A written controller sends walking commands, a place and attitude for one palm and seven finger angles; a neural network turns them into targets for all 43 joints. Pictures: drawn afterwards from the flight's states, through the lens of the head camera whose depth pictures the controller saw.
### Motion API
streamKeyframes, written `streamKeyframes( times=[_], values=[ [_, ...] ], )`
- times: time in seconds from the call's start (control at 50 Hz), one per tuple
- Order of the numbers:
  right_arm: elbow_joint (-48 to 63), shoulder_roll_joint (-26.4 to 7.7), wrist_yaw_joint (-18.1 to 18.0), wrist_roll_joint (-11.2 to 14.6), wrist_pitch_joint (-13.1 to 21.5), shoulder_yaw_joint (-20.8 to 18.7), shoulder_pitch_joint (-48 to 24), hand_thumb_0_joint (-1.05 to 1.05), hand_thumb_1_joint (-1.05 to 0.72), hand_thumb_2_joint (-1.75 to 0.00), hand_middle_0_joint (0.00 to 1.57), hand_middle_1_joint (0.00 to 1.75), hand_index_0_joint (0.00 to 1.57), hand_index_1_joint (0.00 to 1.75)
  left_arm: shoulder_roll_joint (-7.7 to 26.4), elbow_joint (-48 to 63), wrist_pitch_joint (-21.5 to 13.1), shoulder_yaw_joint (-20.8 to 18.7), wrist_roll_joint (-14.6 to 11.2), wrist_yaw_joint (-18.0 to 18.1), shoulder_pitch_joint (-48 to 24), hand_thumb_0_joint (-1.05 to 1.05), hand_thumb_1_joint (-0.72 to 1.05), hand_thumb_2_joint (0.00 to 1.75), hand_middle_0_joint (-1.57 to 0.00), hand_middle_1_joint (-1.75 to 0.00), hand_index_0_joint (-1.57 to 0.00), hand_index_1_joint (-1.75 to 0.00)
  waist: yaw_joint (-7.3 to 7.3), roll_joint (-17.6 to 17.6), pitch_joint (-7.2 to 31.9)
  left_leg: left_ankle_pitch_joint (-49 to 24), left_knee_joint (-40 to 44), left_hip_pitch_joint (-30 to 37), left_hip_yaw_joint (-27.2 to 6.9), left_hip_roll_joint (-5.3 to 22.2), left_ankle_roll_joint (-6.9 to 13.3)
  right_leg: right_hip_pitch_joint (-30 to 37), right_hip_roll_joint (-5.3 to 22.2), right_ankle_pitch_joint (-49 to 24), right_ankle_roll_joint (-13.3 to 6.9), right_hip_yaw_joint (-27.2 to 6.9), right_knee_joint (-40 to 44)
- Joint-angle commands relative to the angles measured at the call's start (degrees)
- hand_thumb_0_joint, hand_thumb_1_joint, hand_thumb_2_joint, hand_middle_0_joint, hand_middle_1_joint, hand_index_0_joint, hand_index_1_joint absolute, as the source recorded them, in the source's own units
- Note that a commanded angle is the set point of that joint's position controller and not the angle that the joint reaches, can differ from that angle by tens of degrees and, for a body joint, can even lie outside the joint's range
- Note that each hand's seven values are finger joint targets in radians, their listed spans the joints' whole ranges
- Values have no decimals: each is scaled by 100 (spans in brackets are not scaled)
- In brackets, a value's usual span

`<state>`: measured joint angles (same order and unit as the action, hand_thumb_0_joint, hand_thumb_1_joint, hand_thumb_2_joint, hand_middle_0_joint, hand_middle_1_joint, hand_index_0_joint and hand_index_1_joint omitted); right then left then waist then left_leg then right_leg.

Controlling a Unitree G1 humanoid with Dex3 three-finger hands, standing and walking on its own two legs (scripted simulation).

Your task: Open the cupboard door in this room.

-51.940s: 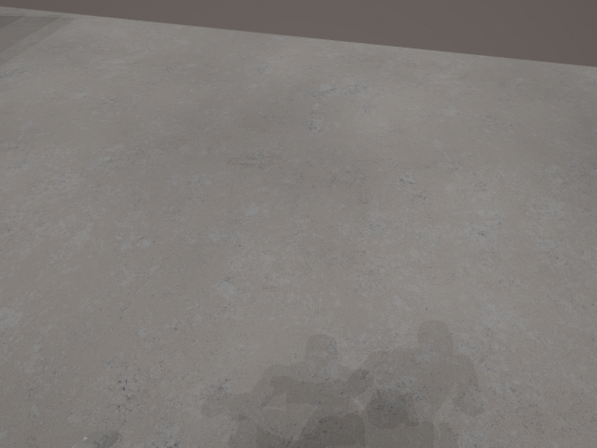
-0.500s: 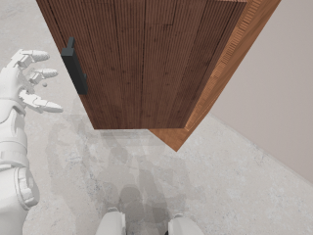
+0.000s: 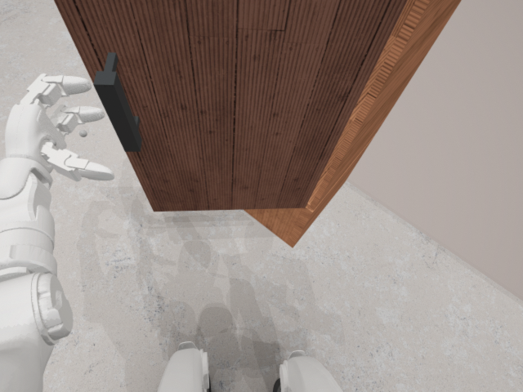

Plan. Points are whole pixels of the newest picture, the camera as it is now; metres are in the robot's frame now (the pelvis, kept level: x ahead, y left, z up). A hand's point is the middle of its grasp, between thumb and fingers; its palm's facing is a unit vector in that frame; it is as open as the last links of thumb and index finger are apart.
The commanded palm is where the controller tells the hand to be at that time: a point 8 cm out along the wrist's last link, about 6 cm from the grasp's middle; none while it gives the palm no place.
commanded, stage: slide the fingers in behind the handle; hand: left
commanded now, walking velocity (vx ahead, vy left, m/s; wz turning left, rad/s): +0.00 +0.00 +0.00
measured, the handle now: (123, 105) +0.52 +0.19 +0.08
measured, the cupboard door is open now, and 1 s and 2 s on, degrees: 43 41 41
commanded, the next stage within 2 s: close the thumb around the handle in 1.30 s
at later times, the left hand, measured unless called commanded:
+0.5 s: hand (111, 131) +0.48 +0.21 +0.07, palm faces +0.03 -1.00 +0.00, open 14.0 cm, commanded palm +0.46 +0.24 +0.08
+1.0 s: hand (139, 128) +0.48 +0.17 +0.07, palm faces +0.04 -1.00 -0.01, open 14.0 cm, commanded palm +0.46 +0.21 +0.08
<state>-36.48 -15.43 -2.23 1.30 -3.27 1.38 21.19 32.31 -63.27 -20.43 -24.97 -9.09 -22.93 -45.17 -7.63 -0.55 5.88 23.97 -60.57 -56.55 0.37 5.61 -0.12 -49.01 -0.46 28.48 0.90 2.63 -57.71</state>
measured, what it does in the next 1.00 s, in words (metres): stands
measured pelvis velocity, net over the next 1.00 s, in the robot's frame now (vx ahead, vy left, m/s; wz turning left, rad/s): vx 0.01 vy -0.02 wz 0.01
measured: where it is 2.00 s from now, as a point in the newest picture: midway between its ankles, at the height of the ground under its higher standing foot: outside the picture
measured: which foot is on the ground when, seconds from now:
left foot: down 0.00-1.00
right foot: down 0.00-1.00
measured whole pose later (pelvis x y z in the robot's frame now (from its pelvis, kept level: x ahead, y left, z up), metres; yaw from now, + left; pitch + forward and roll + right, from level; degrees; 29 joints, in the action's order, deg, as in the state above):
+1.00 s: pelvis +0.01 -0.02 +0.00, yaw +1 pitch +19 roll -2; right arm -37.1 -14.3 -0.3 0.5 -3.3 0.4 20.7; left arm 22.7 -61.5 -22.5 -20.0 -6.6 -11.2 -44.9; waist -7.5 -1.4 6.4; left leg 24.0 -59.2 -54.3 0.4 5.4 -1.3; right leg -47.8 -0.4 29.6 -0.2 2.5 -58.3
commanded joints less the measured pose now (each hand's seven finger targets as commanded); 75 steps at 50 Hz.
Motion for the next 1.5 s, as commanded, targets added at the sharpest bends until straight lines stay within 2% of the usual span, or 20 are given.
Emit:
streamKeyframes(
  times=[0.0, 0.04, 0.1, 0.16, 0.28, 0.34, 0.4, 0.54, 0.6, 0.66, 0.72, 0.76, 0.88, 0.96, 1.0, 1.04, 1.26, 1.32, 1.38, 1.48],
  values=[
    [363, -1017, -46, -44, 132, -387, 742, 0, -90, -90, 20, 30, 20, 30, 1312, 1395, -426, -55, -26, 227, -2450, 0, -50, 30, -30, -120, -30, -120, -16, -1015, 2601, -1723, 620, 2998, -268, -308, 157, -5, -306, -1558, -185, 46, 786],
    [372, -1046, -49, -60, 125, -380, 788, 0, -90, -90, 20, 30, 20, 30, 1576, 1202, -422, -328, -17, 321, -2298, 0, -50, 30, -30, -120, -30, -120, 20, -735, 2516, -1734, 597, 2769, -233, -328, 185, 183, -322, -1653, -185, 34, 774],
    [403, -1018, -26, -55, 103, -388, 759, 0, -90, -90, 20, 30, 20, 30, 1481, 1317, -448, -226, 51, 344, -2184, 0, -50, 30, -30, -120, -30, -120, 56, -777, 2640, -1798, 612, 2779, -173, -332, 173, 345, -306, -1822, -167, 7, 776],
    [406, -980, 0, -46, 102, -411, 739, 0, -90, -90, 20, 30, 20, 30, 1097, 1601, -514, 41, 9, 345, -2276, 0, -50, 30, -30, -120, -30, -120, 28, -1016, 2735, -2010, 619, 3145, -218, -313, 142, 170, -326, -1874, -189, 43, 776],
    [324, -937, 16, -45, 105, -413, 709, 0, -90, -90, 20, 30, 20, 30, 606, 1373, -447, 350, -38, 457, -2318, 0, -50, 30, -30, -120, -30, -120, -100, -718, 2376, -1830, 661, 2995, -243, -326, 158, 106, -318, -1788, -175, 78, 840],
    [328, -967, 13, -75, 106, -411, 743, 0, -90, -90, 20, 30, 20, 30, 967, 1404, -481, 13, -9, 593, -2303, 0, -50, 30, -30, -120, -30, -120, -1, -672, 2486, -1918, 610, 2881, -209, -358, 182, 296, -311, -1940, -189, 38, 785],
    [339, -900, 56, -65, 112, -418, 692, 0, -90, -90, 20, 30, 20, 30, 599, 1467, -526, 318, 73, 660, -2310, 0, -50, 30, -30, -120, -30, -120, -45, -777, 2514, -2012, 612, 3043, -207, -341, 151, 198, -296, -1993, -179, 41, 783],
    [365, -926, 43, -76, 104, -386, 677, 0, -90, -90, 20, 30, 20, 30, 833, 1278, -529, 111, 86, 789, -2458, 0, -50, 30, -30, -120, -30, -120, -51, -514, 2374, -1703, 562, 2568, -143, -393, 201, 436, -284, -1966, -156, -28, 768],
    [353, -871, 66, -69, 112, -398, 634, 0, -90, -90, 20, 30, 20, 30, 482, 1316, -542, 424, 140, 795, -2541, 0, -50, 30, -30, -120, -30, -120, -121, -607, 2438, -1695, 548, 2680, -137, -380, 190, 322, -274, -1956, -141, -35, 783],
    [325, -890, 66, -79, 120, -430, 663, 0, -90, -90, 20, 30, 20, 30, 500, 1528, -606, 377, 101, 816, -2636, 0, -50, 30, -30, -120, -30, -120, -76, -766, 2740, -1893, 520, 2932, -174, -366, 170, 300, -275, -2046, -159, -31, 738],
    [320, -857, 91, -63, 118, -438, 655, 0, -90, -90, 20, 30, 20, 30, 149, 1403, -534, 601, 60, 848, -2456, 0, -50, 30, -30, -120, -30, -120, -100, -633, 2574, -1837, 559, 2862, -158, -378, 164, 311, -282, -2042, -152, -4, 788],
    [283, -896, 82, -73, 113, -432, 682, 0, -90, -90, 20, 30, 20, 30, 487, 1399, -533, 323, 78, 955, -2581, 0, -50, 30, -30, -120, -30, -120, -74, -568, 2595, -1829, 537, 2747, -159, -378, 181, 376, -281, -2090, -145, -25, 756],
    [296, -814, 125, -104, 131, -446, 702, 0, -90, -90, 20, 30, 20, 30, 212, 1555, -650, 499, 214, 1172, -2587, 0, -50, 30, -30, -120, -30, -120, -67, -565, 2745, -1872, 529, 2785, -126, -409, 184, 496, -269, -2193, -137, -54, 752],
    [335, -844, 122, -97, 114, -430, 693, 0, -90, -90, 20, 30, 20, 30, 561, 1576, -696, 213, 207, 1209, -2468, 0, -50, 30, -30, -120, -30, -120, 39, -522, 2777, -1885, 566, 2633, -66, -433, 190, 776, -260, -2361, -131, -101, 750],
    [368, -815, 127, -84, 104, -421, 651, 0, -90, -90, 20, 30, 20, 30, 390, 1449, -663, 326, 191, 1167, -2265, 0, -50, 30, -30, -120, -30, -120, -1, -395, 2574, -1806, 575, 2507, -17, -439, 207, 796, -263, -2383, -113, -116, 803],
    [357, -835, 100, -86, 91, -407, 679, 0, -90, -90, 20, 30, 20, 30, 562, 1342, -679, 220, 188, 1144, -2315, 0, -50, 30, -30, -120, -30, -120, -23, -319, 2405, -1669, 579, 2332, -14, -446, 229, 852, -271, -2328, -113, -154, 827],
    [389, -828, 92, -59, 97, -433, 623, 0, -90, -90, 20, 30, 20, 30, 431, 1497, -682, 261, 56, 946, -2071, 0, -50, 30, -30, -120, -30, -120, 62, -404, 2654, -1880, 567, 2456, 20, -459, 215, 942, -239, -2575, -108, -158, 782],
    [362, -841, 84, -52, 76, -438, 615, 0, -90, -90, 20, 30, 20, 30, 347, 1340, -614, 361, 61, 953, -2130, 0, -50, 30, -30, -120, -30, -120, -33, -190, 2292, -1600, 599, 2320, -1, -439, 220, 777, -246, -2286, -93, -141, 868],
    [337, -846, 71, -60, 98, -440, 597, 0, -90, -90, 20, 30, 20, 30, 389, 1464, -677, 334, 58, 996, -2377, 0, -50, 30, -30, -120, -30, -120, -34, -399, 2451, -1578, 580, 2473, -41, -439, 210, 682, -243, -2150, -114, -141, 847],
    [319, -837, 76, -70, 129, -435, 591, 0, -90, -90, 20, 30, 20, 30, 408, 1576, -775, 338, 104, 1019, -2332, 0, -22, 42, -32, -123, -32, -123, 31, -623, 2724, -1890, 553, 2776, -111, -413, 164, 598, -252, -2238, -152, -84, 729]
  ],
)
